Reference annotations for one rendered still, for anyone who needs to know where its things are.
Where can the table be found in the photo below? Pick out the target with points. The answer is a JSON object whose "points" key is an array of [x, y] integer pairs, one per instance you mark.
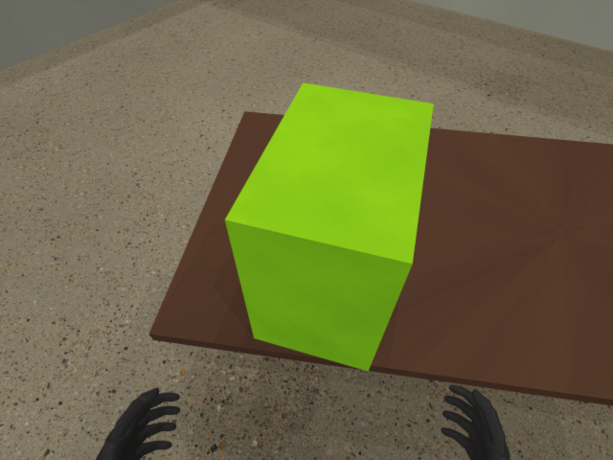
{"points": [[511, 285]]}

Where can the carton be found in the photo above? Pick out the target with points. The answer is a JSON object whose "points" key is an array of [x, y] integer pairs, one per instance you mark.
{"points": [[324, 230]]}

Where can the right robot hand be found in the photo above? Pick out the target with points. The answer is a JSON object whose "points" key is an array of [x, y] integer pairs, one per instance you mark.
{"points": [[487, 439]]}

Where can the left robot hand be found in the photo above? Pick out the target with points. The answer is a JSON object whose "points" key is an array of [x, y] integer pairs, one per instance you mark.
{"points": [[124, 442]]}

